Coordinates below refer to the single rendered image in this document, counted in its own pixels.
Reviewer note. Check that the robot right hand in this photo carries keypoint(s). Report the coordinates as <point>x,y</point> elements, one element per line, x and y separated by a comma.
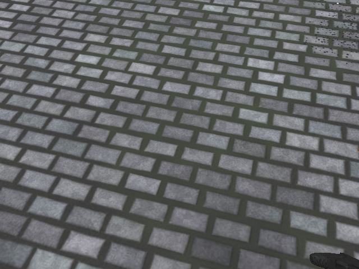
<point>334,261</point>

